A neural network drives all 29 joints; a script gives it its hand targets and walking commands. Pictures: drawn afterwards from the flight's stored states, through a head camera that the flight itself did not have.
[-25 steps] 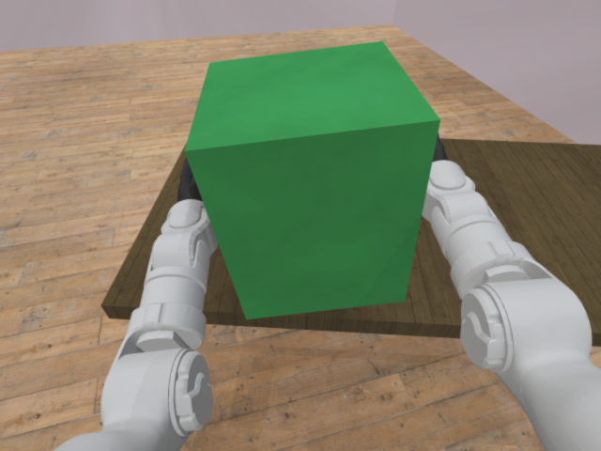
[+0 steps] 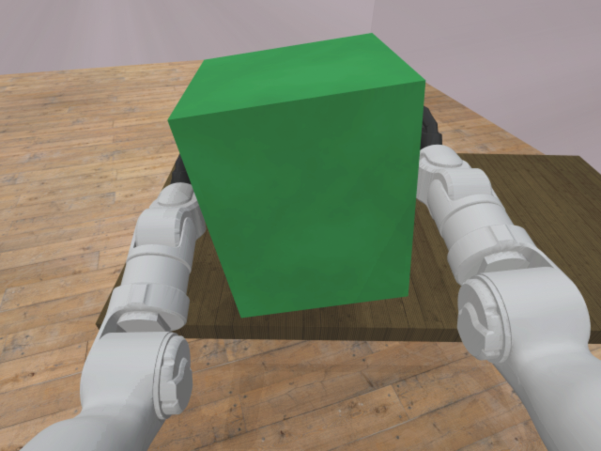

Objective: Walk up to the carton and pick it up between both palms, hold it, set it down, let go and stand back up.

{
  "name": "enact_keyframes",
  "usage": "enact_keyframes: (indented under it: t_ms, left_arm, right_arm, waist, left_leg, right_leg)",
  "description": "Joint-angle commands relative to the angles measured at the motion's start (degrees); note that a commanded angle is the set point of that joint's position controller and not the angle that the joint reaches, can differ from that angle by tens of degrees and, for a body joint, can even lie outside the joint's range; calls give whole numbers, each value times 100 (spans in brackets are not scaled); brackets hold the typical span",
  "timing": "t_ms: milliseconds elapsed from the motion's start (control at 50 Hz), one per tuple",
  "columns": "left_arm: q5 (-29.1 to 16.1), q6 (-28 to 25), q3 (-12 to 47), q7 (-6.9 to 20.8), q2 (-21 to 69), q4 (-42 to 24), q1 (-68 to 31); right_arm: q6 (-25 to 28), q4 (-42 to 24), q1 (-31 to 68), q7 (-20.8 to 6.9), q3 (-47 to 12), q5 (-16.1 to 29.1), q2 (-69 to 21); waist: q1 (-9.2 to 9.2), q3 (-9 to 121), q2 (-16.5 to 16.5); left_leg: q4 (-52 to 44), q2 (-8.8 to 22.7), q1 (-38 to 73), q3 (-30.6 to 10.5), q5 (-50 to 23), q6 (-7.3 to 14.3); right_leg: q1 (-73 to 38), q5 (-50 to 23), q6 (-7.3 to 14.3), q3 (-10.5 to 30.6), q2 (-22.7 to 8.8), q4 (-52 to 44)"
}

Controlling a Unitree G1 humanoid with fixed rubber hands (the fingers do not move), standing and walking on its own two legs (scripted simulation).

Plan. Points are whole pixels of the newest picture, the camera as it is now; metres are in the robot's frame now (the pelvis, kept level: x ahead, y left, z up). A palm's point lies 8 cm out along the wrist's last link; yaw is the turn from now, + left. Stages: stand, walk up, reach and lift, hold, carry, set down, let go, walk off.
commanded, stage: reach and lift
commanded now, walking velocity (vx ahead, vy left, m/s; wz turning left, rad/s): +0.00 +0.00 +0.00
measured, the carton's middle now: (305, 177) +0.43 +0.02 +0.20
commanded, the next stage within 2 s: hold in 1.26 s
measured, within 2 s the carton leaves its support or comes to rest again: neither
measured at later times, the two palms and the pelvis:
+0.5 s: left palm (173, 172) +0.40 +0.19 +0.23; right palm (430, 144) +0.42 -0.13 +0.26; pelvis +0.00 +0.01 +0.00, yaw +0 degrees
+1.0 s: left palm (177, 157) +0.39 +0.18 +0.25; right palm (445, 134) +0.41 -0.14 +0.28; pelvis +0.00 +0.01 +0.00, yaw +0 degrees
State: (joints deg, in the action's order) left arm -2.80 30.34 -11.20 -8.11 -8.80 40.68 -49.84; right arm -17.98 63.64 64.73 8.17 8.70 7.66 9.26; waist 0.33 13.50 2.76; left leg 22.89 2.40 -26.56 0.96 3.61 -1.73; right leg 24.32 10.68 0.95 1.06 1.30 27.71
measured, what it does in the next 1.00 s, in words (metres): stands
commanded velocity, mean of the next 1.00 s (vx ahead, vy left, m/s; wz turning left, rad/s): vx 0.00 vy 0.00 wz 0.00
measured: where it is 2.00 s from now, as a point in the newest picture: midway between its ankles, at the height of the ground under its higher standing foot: outside the picture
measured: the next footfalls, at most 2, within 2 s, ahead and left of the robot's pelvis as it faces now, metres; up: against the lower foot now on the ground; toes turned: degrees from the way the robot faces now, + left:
none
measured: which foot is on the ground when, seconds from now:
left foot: down 0.00-1.00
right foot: down 0.00-1.00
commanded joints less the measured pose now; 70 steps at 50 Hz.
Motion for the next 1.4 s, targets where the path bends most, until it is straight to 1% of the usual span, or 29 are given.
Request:
enact_keyframes:
  t_ms: [0, 40, 60, 80, 100, 120, 140, 180, 280, 460, 500, 580, 660, 680, 700, 760, 780, 840, 880, 960, 1040, 1060, 1100, 1120, 1200, 1280, 1300, 1320, 1380]
  left_arm:
    - [-735, -374, 2365, 515, 3890, -2754, -7057]
    - [-634, -265, 2136, 565, 3863, -2299, -6972]
    - [-805, -305, 2283, 577, 3921, -2712, -7204]
    - [-769, -212, 2246, 560, 3993, -2480, -7039]
    - [-886, -268, 2257, 584, 3884, -2761, -7494]
    - [-773, -163, 2046, 603, 3734, -2205, -7143]
    - [-861, -245, 2116, 616, 3784, -2683, -7375]
    - [-802, -192, 1942, 649, 3654, -2393, -7579]
    - [-764, 4, 1841, 703, 3714, -1736, -7111]
    - [-918, 93, 1874, 765, 3872, -1903, -7274]
    - [-972, 91, 1984, 777, 3909, -2413, -7602]
    - [-1029, 168, 1991, 701, 3968, -2350, -7436]
    - [-1090, 194, 2091, 638, 3889, -3075, -7952]
    - [-1108, 260, 2056, 640, 3919, -2563, -7580]
    - [-1136, 212, 1981, 619, 3765, -3078, -8055]
    - [-1037, 331, 1764, 665, 3826, -2438, -7684]
    - [-1158, 317, 1904, 675, 3858, -2784, -7791]
    - [-1027, 405, 1666, 727, 3660, -2479, -7778]
    - [-971, 469, 1466, 757, 3694, -1971, -7572]
    - [-985, 447, 1532, 788, 3688, -2189, -7729]
    - [-928, 538, 1313, 814, 3607, -1910, -7645]
    - [-928, 528, 1374, 804, 3575, -2216, -7784]
    - [-1099, 539, 1566, 766, 3613, -2758, -7625]
    - [-1086, 603, 1604, 755, 3676, -2503, -7612]
    - [-1285, 668, 1849, 728, 3794, -3186, -7765]
    - [-1170, 813, 1713, 736, 3621, -3293, -7947]
    - [-1159, 863, 1613, 747, 3618, -2888, -7694]
    - [-1156, 864, 1619, 757, 3548, -2973, -7777]
    - [-1117, 913, 1475, 772, 3571, -2811, -7962]
  right_arm:
    - [-184, -2248, 4717, -724, -1908, 1565, -4643]
    - [-324, -2354, 4967, -681, -1889, 1635, -4698]
    - [-300, -2679, 5144, -698, -1943, 1687, -4773]
    - [-379, -2403, 4970, -689, -1862, 1670, -4621]
    - [-427, -2494, 5115, -678, -1949, 1729, -4776]
    - [-476, -2409, 5292, -631, -1805, 1623, -4740]
    - [-453, -2853, 5355, -625, -2078, 1712, -5052]
    - [-591, -2273, 5333, -621, -1761, 1623, -4858]
    - [-660, -2308, 5474, -609, -1625, 1640, -4783]
    - [-771, -2472, 5599, -575, -1576, 1766, -4701]
    - [-809, -2454, 5512, -572, -1629, 1820, -4704]
    - [-817, -2779, 5710, -579, -1752, 2005, -4753]
    - [-946, -2855, 5650, -590, -1835, 2151, -4669]
    - [-995, -2828, 5642, -567, -1781, 2137, -4626]
    - [-1031, -2907, 5693, -574, -1838, 2202, -4709]
    - [-1154, -2521, 5648, -574, -1695, 2149, -4567]
    - [-1104, -2983, 5703, -564, -1888, 2230, -4764]
    - [-1254, -2490, 5607, -513, -1598, 2100, -4536]
    - [-1296, -2486, 5862, -512, -1635, 2084, -4543]
    - [-1306, -2476, 5907, -529, -1646, 2149, -4495]
    - [-1399, -2423, 5972, -489, -1638, 2144, -4557]
    - [-1398, -2437, 5932, -509, -1637, 2187, -4563]
    - [-1409, -3295, 5902, -439, -2114, 2567, -4672]
    - [-1535, -2853, 5746, -419, -1978, 2529, -4537]
    - [-1620, -3495, 5689, -343, -2115, 2729, -4604]
    - [-1810, -3188, 5659, -345, -2048, 2821, -4471]
    - [-1870, -3284, 5643, -327, -1980, 2738, -4488]
    - [-1868, -3260, 5683, -328, -2013, 2814, -4455]
    - [-1919, -3188, 5940, -362, -1923, 2745, -4531]
  waist:
    - [18, 3714, -800]
    - [-53, 3464, -639]
    - [-47, 3866, -638]
    - [5, 3672, -849]
    - [37, 3714, -630]
    - [-27, 3259, -455]
    - [-114, 3866, -452]
    - [29, 3246, -518]
    - [-43, 3221, -462]
    - [104, 3504, -571]
    - [206, 3579, -730]
    - [52, 3797, -761]
    - [93, 4134, -975]
    - [119, 3863, -833]
    - [58, 4101, -833]
    - [124, 3401, -594]
    - [84, 3937, -546]
    - [154, 3417, -685]
    - [118, 3128, -405]
    - [68, 3404, -591]
    - [53, 3225, -356]
    - [57, 3421, -565]
    - [0, 4225, -451]
    - [96, 3641, -579]
    - [186, 4219, -726]
    - [116, 3821, -714]
    - [166, 3529, -450]
    - [104, 3531, -621]
    - [-26, 3534, -425]
  left_leg:
    - [76, -534, 2931, -268, -458, -59]
    - [-34, -555, 2596, -241, 47, 84]
    - [14, -521, 2742, -280, -242, 35]
    - [-18, -513, 2783, -306, -178, 23]
    - [-8, -537, 2726, -315, -5, 61]
    - [-116, -542, 2373, -239, 235, 138]
    - [-45, -564, 2382, -214, 25, 146]
    - [-151, -559, 2304, -278, 455, 145]
    - [-206, -554, 2067, -242, 555, 154]
    - [-146, -491, 2257, -313, 305, 98]
    - [-109, -479, 2481, -349, 2, 35]
    - [-77, -480, 2443, -357, -41, 47]
    - [20, -485, 2623, -390, -224, -13]
    - [-4, -498, 2469, -368, -2, 3]
    - [-7, -489, 2482, -360, -23, 27]
    - [-95, -461, 2343, -363, 225, 47]
    - [12, -489, 2460, -319, -101, 27]
    - [-162, -477, 2265, -346, 288, 63]
    - [-218, -460, 2138, -345, 530, 146]
    - [-169, -477, 2201, -362, 362, 108]
    - [-235, -459, 2080, -345, 565, 200]
    - [-204, -446, 2183, -314, 433, 146]
    - [49, -503, 2405, -363, -433, 119]
    - [18, -517, 2301, -370, -189, 64]
    - [122, -516, 2446, -412, -467, -1]
    - [22, -499, 2400, -395, -122, 35]
    - [-18, -513, 2191, -364, 165, 44]
    - [-14, -512, 2198, -374, 142, 53]
    - [-116, -500, 2095, -389, 563, 132]
  right_leg:
    - [-1456, -1099, -393, -187, 190, -977]
    - [-1492, -642, -387, -95, 140, -1017]
    - [-1499, -883, -390, -117, 205, -963]
    - [-1325, -700, -344, -162, 209, -975]
    - [-1382, -591, -378, -119, 175, -980]
    - [-1435, -387, -416, -60, 162, -1058]
    - [-1753, -802, -423, -2, 116, -926]
    - [-1390, -150, -417, -29, 112, -1072]
    - [-1404, -25, -369, -25, 147, -1092]
    - [-1496, -226, -341, -37, 173, -1085]
    - [-1483, -493, -331, -105, 204, -1071]
    - [-1548, -488, -324, -58, 211, -1056]
    - [-1440, -629, -343, -67, 245, -1004]
    - [-1318, -461, -326, -70, 247, -1083]
    - [-1441, -509, -359, -32, 252, -1026]
    - [-1203, -253, -345, -64, 276, -1130]
    - [-1472, -690, -409, -65, 275, -1027]
    - [-1365, -222, -371, -35, 271, -1124]
    - [-1330, -26, -387, -36, 270, -1181]
    - [-1360, -212, -351, -18, 291, -1120]
    - [-1388, -1, -382, 39, 268, -1178]
    - [-1412, -198, -393, -4, 276, -1155]
    - [-1886, -1242, -446, 15, 361, -963]
    - [-1556, -913, -414, 15, 344, -1065]
    - [-1730, -1347, -413, 42, 347, -979]
    - [-1456, -881, -429, 22, 362, -1078]
    - [-1467, -782, -454, 14, 339, -1120]
    - [-1442, -725, -440, -1, 358, -1069]
    - [-1310, -269, -449, 47, 361, -1134]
